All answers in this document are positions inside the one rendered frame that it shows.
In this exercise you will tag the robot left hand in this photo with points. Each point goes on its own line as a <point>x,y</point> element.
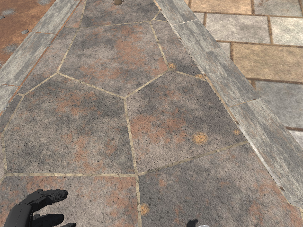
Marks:
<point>21,215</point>

